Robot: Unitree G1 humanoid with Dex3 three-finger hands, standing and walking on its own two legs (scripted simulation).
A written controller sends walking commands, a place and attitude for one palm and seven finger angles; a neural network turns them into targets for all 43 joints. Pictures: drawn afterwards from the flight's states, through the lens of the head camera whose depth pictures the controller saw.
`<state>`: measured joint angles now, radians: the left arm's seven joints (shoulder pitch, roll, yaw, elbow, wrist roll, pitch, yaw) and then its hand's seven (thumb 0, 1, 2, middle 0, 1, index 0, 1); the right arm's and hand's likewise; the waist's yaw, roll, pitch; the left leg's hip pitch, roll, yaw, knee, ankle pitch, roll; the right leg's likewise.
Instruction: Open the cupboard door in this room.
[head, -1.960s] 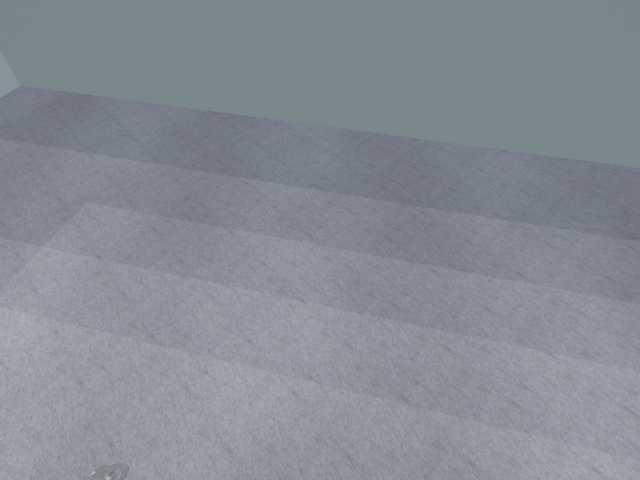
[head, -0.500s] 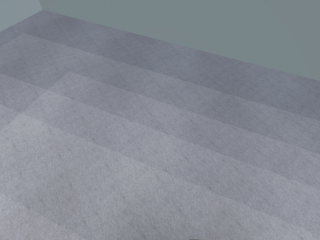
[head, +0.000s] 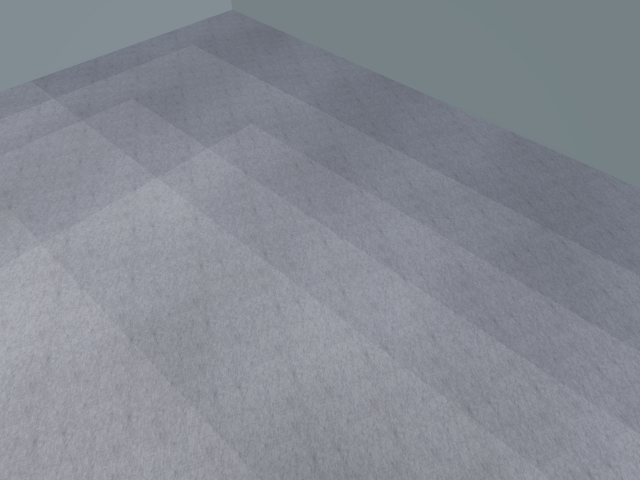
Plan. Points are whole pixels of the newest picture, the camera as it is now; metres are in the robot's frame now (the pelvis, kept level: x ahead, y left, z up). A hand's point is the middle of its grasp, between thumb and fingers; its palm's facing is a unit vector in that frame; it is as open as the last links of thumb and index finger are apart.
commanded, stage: turn or walk to find it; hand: left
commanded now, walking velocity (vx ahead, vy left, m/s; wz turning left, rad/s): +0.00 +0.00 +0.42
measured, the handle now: out of the picture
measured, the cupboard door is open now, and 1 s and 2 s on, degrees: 0 0 0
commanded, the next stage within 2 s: none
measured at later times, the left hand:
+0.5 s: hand out of the picture +0.02 +0.20 -0.14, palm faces +0.21 -0.93 -0.29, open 7.4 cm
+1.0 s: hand out of the picture -0.13 +0.23 -0.17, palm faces +0.44 -0.87 -0.23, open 7.4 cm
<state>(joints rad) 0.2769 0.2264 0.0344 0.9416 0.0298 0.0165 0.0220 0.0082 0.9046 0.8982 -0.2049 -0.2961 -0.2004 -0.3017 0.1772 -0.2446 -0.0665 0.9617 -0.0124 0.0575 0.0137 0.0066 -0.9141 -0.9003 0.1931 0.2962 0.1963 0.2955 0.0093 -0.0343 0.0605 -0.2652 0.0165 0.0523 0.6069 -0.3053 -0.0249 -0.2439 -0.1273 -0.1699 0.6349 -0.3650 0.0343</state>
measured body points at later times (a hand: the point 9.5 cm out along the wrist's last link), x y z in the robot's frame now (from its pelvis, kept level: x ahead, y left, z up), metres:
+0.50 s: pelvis -0.03 -0.02 +0.01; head -0.01 -0.04 +0.46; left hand +0.01 +0.24 -0.11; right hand +0.06 -0.25 -0.15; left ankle -0.03 +0.11 -0.69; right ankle -0.01 -0.12 -0.73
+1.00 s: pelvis -0.07 +0.02 +0.01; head -0.06 +0.05 +0.46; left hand -0.15 +0.27 -0.15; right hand +0.11 -0.17 -0.12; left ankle -0.10 +0.10 -0.72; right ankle -0.03 -0.12 -0.66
